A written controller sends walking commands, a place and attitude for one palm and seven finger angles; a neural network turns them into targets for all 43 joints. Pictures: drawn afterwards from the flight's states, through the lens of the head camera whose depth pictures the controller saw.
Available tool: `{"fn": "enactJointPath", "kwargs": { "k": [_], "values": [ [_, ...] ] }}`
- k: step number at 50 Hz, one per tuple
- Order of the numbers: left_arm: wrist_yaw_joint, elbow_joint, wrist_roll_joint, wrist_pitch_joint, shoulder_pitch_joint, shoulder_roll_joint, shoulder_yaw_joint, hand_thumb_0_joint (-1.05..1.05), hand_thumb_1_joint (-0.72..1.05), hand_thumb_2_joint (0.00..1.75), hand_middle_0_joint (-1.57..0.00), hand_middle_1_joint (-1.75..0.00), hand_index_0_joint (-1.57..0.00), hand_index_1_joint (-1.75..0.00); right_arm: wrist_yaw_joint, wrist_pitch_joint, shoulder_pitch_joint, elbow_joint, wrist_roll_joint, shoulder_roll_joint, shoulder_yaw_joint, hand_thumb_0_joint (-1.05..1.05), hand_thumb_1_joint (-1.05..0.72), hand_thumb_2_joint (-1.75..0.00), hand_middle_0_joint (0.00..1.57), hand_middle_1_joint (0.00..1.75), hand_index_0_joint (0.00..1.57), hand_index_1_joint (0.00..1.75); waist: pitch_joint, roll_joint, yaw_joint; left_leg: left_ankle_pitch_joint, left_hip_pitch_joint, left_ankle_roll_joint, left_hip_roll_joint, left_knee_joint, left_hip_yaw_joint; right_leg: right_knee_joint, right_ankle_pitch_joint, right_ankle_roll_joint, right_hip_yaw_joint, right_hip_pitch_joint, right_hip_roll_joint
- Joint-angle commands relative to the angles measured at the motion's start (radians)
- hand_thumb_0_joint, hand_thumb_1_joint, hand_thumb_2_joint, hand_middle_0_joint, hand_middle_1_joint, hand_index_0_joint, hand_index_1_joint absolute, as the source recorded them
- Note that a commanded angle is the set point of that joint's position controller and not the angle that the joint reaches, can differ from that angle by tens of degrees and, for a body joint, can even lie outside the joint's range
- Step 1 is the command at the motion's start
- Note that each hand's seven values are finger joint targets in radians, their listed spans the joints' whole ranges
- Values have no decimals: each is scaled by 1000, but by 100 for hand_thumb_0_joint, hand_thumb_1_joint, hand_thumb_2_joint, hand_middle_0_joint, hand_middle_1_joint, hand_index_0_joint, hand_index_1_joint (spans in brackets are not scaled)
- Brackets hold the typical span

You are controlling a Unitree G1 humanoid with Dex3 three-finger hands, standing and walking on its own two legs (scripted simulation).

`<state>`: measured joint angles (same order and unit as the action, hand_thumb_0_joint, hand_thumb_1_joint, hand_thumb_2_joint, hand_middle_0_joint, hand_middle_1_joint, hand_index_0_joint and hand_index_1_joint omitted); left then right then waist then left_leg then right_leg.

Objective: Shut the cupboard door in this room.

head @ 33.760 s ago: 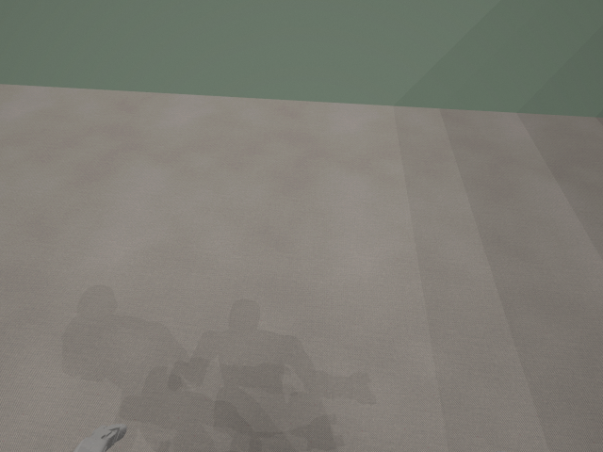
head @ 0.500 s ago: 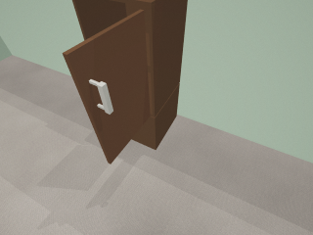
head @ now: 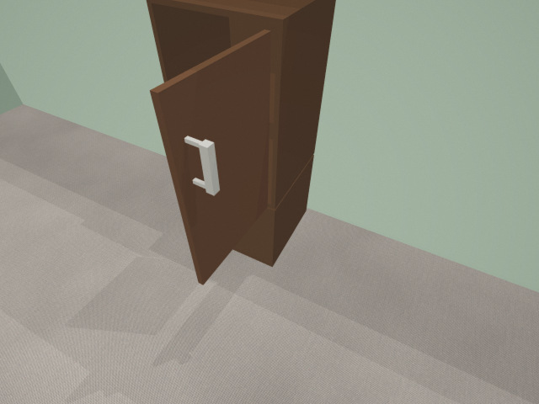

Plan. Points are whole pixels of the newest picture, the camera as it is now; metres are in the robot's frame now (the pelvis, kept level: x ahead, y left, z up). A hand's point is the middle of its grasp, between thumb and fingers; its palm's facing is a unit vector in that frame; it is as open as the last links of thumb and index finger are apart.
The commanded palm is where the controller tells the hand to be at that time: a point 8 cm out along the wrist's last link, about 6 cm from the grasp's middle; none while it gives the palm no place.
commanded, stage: look again from close up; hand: left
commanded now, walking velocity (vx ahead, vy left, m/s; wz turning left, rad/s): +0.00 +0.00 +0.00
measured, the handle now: (202, 165) +0.54 +0.18 +0.06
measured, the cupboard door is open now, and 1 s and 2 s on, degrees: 87 87 87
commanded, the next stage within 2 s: shuffle to correct the standing spot in 0.18 s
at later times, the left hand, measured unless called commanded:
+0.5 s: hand out of the picture -0.03 +0.16 -0.17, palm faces +0.05 -0.98 -0.19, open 7.4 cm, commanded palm none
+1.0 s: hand out of the picture +0.12 +0.19 -0.18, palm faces +0.31 -0.94 -0.16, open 7.4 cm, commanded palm none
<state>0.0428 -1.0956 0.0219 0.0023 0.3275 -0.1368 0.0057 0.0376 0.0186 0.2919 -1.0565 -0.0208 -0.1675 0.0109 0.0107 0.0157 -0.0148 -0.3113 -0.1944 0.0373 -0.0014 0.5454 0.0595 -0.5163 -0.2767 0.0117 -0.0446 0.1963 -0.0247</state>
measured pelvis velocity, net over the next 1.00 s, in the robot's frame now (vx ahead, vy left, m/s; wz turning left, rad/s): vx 0.14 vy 0.01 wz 0.29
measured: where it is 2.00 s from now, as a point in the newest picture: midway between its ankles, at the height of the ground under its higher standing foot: (304, 378)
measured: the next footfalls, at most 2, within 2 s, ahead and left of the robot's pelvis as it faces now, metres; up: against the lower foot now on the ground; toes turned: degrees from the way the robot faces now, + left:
left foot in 0.82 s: +0.16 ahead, +0.11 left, +0.00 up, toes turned +21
right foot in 1.24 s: +0.39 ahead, -0.10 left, +0.00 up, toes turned +19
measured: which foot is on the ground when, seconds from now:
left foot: down 0.00-0.56, up 0.58-0.80, down 0.82-1.00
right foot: down 0.00-0.82, up 0.84-1.00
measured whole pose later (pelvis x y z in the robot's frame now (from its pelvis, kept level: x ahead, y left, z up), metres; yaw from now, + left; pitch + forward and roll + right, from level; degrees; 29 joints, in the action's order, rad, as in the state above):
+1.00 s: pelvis +0.14 +0.01 +0.00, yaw +17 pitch +1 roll -1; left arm -0.01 -1.00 0.05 0.00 0.25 -0.19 -0.05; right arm 0.02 0.06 0.24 -0.98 -0.04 -0.17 0.04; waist -0.05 -0.03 -0.02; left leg -0.29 -0.30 0.05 0.02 0.57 0.07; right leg -1.25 -0.29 0.05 -0.04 0.60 -0.09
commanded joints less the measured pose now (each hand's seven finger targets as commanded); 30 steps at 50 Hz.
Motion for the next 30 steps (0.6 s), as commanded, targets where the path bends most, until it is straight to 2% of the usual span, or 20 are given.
{"fn": "enactJointPath", "kwargs": {
  "k": [1, 4, 5, 8, 14, 16, 18, 20, 21, 23, 24, 25, 26, 27, 28, 29, 30],
  "values": [
    [-7, 34, 0, 6, 57, -84, -11, 0, 90, 90, -20, -30, -20, -30, -4, 16, 45, 52, 4, -96, 3, 0, -90, -90, 20, 30, 20, 30, -178, 23, 1, -89, -173, 22, 130, -286, -184, 66, 2, -41, 46, 44, -34],
    [-10, 39, 2, 3, 59, -87, -12, 0, 90, 90, -20, -30, -20, -30, -6, 18, 52, 52, 2, -103, 3, 0, -90, -90, 20, 30, 20, 30, -166, 31, -4, -139, -175, 28, 131, -316, -197, 59, 7, -38, 37, 39, -39],
    [-11, 42, 2, 2, 54, -90, -12, 0, 90, 90, -20, -30, -20, -30, -6, 17, 59, 53, 2, -105, 3, 0, -90, -90, 20, 30, 20, 30, -160, 12, -2, -148, -174, 29, 132, -321, -202, 57, 9, -37, 37, 38, -37],
    [-12, 43, 2, 3, 53, -95, -13, 0, 90, 90, -20, -30, -20, -30, -7, 18, 65, 47, 2, -104, 1, 0, -90, -90, 20, 30, 20, 30, -139, 10, -3, -151, -169, 31, 129, -323, -200, 63, 11, -38, 41, 28, -44],
    [-13, 33, -2, 10, 56, -92, -11, 0, 90, 90, -20, -30, -20, -30, -8, 19, 82, 23, 4, -94, -1, 0, -90, -90, 20, 30, 20, 30, -89, -1, 2, -80, -117, 27, 119, -294, -172, 79, 36, -39, 55, 22, -58],
    [-17, 29, 3, 10, 59, -90, -15, 0, 90, 90, -20, -30, -20, -30, -9, 13, 99, 9, 0, -100, 3, 0, -90, -90, 20, 30, 20, 30, -82, 5, 10, -224, -107, 45, 135, -310, -210, 30, -94, -38, 16, 45, -39],
    [-23, 39, 13, 5, 52, -90, -21, 0, 90, 90, -20, -30, -20, -30, -12, 4, 103, 16, -4, -119, 17, 0, -90, -90, 20, 30, 20, 30, -115, 28, 15, -368, -149, 81, 163, -333, -282, -26, -180, -37, -13, 94, -16],
    [-30, 45, 17, 9, 60, -83, -27, 0, 90, 90, -20, -30, -20, -30, -12, 1, 95, 25, -6, -127, 27, 0, -90, -90, 20, 30, 20, 30, -135, 22, 13, -386, -168, 107, 177, -318, -321, -48, -187, -39, -13, 119, -11],
    [-33, 45, 17, 11, 65, -79, -30, 0, 90, 90, -20, -30, -20, -30, -13, 1, 92, 30, -6, -128, 31, 0, -90, -90, 20, 30, 20, 30, -150, 30, 12, -378, -191, 112, 172, -303, -327, -47, -182, -40, -10, 116, -12],
    [-38, 46, 16, 19, 91, -80, -40, 0, 90, 90, -20, -30, -20, -30, -14, 6, 84, 41, -7, -120, 37, 0, -90, -90, 20, 30, 20, 30, -132, 23, 3, -348, -226, 116, 152, -260, -327, -24, -196, -46, 14, 78, -25],
    [-39, 42, 15, 23, 110, -85, -44, 0, 90, 90, -20, -30, -20, -30, -14, 8, 75, 46, -7, -112, 38, 0, -90, -90, 20, 30, 20, 30, -136, 26, -4, -332, -262, 112, 135, -221, -309, 5, -212, -50, 33, 47, -41],
    [-38, 37, 15, 28, 137, -94, -50, 0, 90, 90, -20, -30, -20, -30, -16, 12, 65, 56, -8, -99, 38, 0, -90, -90, 20, 30, 20, 30, -127, -16, -15, -298, -312, 102, 107, -158, -275, 42, -237, -63, 73, -8, -69],
    [-34, 32, 16, 33, 169, -113, -55, 0, 90, 90, -20, -30, -20, -30, -19, 17, 52, 69, -6, -79, 34, 0, -90, -90, 20, 30, 20, 30, -123, -95, -31, -261, -400, 81, 51, -49, -202, 103, -291, -91, 156, -85, -128],
    [-26, 23, 16, 35, 203, -141, -64, 0, 90, 90, -20, -30, -20, -30, -24, 17, 31, 87, -5, -50, 29, 0, -90, -90, 20, 30, 20, 30, -124, -231, -47, -206, -508, 55, -16, 118, -82, 195, -369, -137, 278, -168, -224],
    [-18, 14, 15, 41, 268, -167, -72, 0, 90, 90, -20, -30, -20, -30, -29, 22, -22, 112, -5, -41, 32, 0, -90, -90, 20, 30, 20, 30, -107, -307, -72, -214, -559, 42, -27, 331, 0, 295, -336, -195, 412, -203, -336],
    [-11, 14, 15, 52, 282, -156, -71, 0, 90, 90, -20, -30, -20, -30, -35, 25, -68, 131, -5, -58, 39, 0, -90, -90, 20, 30, 20, 30, -121, -239, -74, -243, -594, 42, 11, 490, -26, 330, -276, -241, 437, -175, -375],
    [-7, 18, 19, 61, 252, -142, -67, 0, 90, 90, -20, -30, -20, -30, -41, 26, -77, 140, -6, -59, 42, 0, -90, -90, 20, 30, 20, 30, -129, -159, -49, -208, -606, 42, 36, 560, -48, 324, -202, -254, 407, -152, -374]
  ]
}}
